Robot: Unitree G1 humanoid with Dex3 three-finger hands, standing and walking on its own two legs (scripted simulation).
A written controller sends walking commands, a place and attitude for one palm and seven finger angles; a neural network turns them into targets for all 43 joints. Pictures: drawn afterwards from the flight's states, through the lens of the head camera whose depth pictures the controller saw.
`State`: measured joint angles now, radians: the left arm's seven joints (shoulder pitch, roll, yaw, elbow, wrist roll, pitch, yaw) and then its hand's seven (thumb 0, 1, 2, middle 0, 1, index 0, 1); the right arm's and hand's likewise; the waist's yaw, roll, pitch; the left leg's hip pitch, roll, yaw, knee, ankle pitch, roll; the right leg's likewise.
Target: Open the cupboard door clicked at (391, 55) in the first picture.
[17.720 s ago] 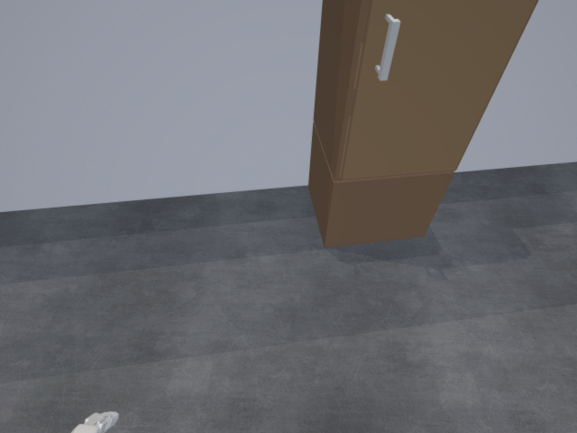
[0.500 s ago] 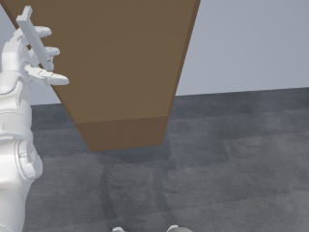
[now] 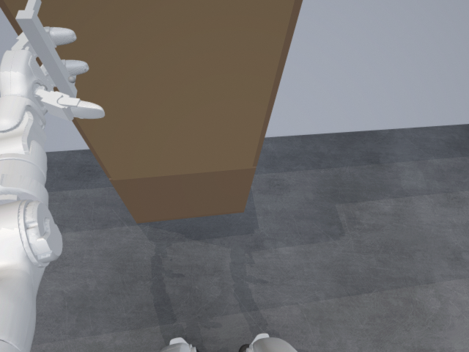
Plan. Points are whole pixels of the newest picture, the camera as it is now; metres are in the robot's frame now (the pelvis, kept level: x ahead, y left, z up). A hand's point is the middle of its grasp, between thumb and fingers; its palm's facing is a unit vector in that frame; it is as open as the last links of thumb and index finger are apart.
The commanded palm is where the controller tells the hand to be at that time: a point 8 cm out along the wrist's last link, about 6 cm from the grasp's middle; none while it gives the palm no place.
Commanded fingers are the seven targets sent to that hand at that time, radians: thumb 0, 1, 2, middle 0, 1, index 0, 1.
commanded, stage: close the thumb around the handle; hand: left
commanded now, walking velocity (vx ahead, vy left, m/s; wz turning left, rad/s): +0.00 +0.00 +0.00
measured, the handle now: (53, 51) +0.57 +0.23 +0.15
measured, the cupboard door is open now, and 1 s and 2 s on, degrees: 0 2 46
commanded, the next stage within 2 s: pull the door open along its arc in 0.78 s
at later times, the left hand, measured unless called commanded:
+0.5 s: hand (71, 84) +0.52 +0.20 +0.13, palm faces +0.04 -1.00 -0.01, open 9.3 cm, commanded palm +0.49 +0.25 +0.13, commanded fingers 0.00 0.73 0.83 -0.39 -1.33 -0.39 -1.33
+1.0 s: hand (70, 84) +0.51 +0.20 +0.13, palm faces +0.03 -1.00 +0.00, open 5.3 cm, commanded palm +0.48 +0.26 +0.13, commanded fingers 0.00 0.90 0.90 -0.40 -1.35 -0.40 -1.35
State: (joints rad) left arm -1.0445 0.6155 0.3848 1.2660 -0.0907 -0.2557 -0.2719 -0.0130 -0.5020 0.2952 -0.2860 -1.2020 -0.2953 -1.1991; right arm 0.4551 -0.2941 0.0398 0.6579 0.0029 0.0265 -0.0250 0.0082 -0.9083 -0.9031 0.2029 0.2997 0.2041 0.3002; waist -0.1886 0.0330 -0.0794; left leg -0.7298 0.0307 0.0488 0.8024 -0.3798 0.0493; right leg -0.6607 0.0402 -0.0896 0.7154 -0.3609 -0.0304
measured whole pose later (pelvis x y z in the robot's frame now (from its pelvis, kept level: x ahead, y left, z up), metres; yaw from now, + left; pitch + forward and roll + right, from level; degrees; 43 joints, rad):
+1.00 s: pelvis +0.00 +0.00 +0.00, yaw +0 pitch +16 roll -3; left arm -0.97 0.59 0.41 1.22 -0.10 -0.26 -0.28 0.01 0.79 0.83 -0.37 -1.35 -0.38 -1.35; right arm 0.44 -0.29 0.04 0.65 0.01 0.04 -0.03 0.01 -0.91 -0.90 0.20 0.30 0.20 0.30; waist -0.18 0.03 -0.09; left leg -0.70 0.03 0.06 0.79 -0.38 0.05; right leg -0.64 0.04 -0.08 0.71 -0.36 -0.03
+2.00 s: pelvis -0.01 -0.05 +0.02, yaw +3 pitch -3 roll +0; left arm 0.07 -0.10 -0.22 -0.10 0.03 0.15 0.56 0.00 0.69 0.78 -0.37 -1.34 -0.38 -1.35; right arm 0.13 -0.19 0.04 0.63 -0.04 0.12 -0.02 0.02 -0.91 -0.90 0.20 0.30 0.20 0.30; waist 0.00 0.06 -0.02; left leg -0.24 0.02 0.00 0.59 -0.30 -0.01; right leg -0.18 0.05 -0.12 0.55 -0.33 -0.09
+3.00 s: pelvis -0.02 -0.01 +0.02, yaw +2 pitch -3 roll +0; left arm 0.06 0.09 -0.23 -0.05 -0.03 0.02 0.08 -0.01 -0.50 0.30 -0.25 -0.42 -0.20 -0.41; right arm 0.18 -0.19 0.06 0.56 0.00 0.11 -0.03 0.02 -0.91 -0.90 0.20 0.30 0.20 0.30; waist 0.02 0.04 -0.02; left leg -0.24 -0.02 0.05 0.58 -0.29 0.03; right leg -0.21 0.00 -0.08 0.58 -0.33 -0.04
